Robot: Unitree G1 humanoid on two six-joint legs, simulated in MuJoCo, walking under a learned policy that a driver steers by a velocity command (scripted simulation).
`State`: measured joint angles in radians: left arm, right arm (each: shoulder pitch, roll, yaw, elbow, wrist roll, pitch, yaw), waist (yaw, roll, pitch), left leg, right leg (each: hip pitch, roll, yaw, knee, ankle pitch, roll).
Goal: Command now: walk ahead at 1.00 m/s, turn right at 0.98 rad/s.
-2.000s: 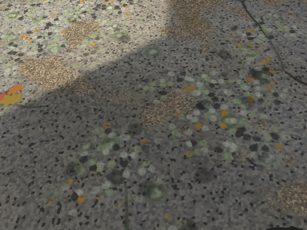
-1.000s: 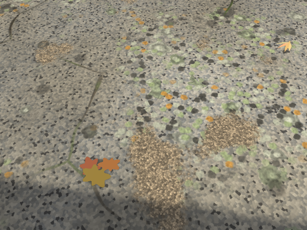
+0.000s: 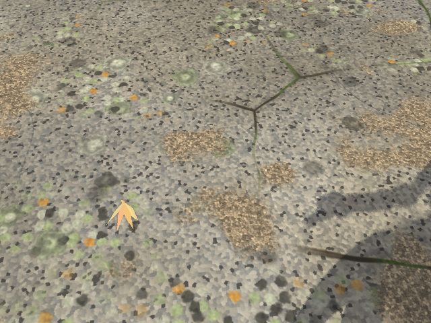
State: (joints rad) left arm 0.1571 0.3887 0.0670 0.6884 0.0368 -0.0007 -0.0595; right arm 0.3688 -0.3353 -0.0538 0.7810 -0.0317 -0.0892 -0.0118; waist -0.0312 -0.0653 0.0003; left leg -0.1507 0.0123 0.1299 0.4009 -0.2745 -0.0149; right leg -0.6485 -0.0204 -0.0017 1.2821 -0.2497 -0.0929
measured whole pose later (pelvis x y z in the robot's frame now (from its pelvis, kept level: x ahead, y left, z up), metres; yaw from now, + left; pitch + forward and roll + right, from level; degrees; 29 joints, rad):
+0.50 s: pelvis +0.45 -0.06 +0.00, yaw -12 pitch +0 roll -2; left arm 0.41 0.29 0.05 0.87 0.03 -0.10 -0.01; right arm 0.24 -0.26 -0.01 0.75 -0.01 -0.03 0.04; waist 0.01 0.02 0.03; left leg -0.74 0.13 -0.05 1.09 -0.14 0.04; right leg 0.00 0.14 -0.11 0.30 -0.30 -0.12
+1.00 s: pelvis +0.92 -0.08 +0.00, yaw +12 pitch +2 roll +0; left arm -0.01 0.25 -0.05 0.57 0.05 -0.07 -0.02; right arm 0.48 -0.31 -0.07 0.85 0.00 -0.05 0.02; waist -0.10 -0.01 0.02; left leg -0.03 -0.19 -0.17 0.33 -0.29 0.15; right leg -0.71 -0.13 0.10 0.75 -0.05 0.05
